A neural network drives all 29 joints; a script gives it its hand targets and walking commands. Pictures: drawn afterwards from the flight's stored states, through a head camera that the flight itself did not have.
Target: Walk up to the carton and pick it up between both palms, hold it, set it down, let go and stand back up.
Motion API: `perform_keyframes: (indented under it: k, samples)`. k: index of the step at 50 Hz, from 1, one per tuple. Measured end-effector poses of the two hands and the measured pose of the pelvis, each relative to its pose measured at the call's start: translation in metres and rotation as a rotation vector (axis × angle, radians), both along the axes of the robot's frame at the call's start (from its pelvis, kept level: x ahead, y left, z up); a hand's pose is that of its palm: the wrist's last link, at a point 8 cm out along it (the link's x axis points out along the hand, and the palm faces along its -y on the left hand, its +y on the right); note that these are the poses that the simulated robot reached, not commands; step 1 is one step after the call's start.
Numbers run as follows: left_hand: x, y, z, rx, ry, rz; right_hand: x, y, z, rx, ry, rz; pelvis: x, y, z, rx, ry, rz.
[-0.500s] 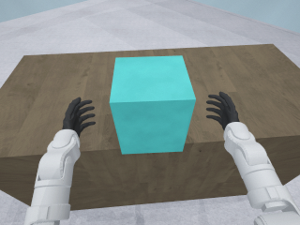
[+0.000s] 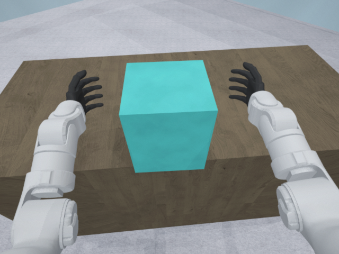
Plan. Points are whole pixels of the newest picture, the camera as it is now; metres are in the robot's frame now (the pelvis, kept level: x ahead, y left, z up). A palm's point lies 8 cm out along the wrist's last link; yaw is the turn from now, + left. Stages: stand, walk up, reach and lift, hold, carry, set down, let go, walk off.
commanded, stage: reach and lift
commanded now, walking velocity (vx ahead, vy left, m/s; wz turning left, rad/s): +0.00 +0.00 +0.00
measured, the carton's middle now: (167, 118) +0.47 +0.02 +0.04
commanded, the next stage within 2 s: none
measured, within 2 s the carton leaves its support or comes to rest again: neither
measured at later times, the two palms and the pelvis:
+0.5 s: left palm (73, 69) +0.46 +0.22 +0.22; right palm (256, 61) +0.47 -0.18 +0.22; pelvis +0.00 +0.00 +0.00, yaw +0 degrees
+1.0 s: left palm (89, 94) +0.47 +0.21 +0.14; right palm (242, 89) +0.47 -0.17 +0.15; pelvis +0.00 +0.00 +0.00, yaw +0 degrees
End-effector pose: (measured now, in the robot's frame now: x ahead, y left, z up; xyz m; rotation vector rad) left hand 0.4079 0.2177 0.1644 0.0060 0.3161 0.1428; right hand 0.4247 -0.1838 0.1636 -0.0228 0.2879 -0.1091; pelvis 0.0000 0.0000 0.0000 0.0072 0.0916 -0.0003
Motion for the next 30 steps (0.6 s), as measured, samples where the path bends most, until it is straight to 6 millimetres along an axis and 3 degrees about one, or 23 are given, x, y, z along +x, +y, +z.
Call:
perform_keyframes:
  k: [23,30]
  samples:
    - [0.051,0.003,0.054,0.009,-0.008,0.000,0.045,0.000,0.057,0.017,0.007,-0.010,0.001,0.004,0.000,-0.010,0.111,0.006]
    - [0.057,0.003,0.052,0.000,-0.005,-0.017,0.048,0.000,0.054,0.010,0.019,-0.008,0.003,0.005,0.001,-0.011,0.106,0.006]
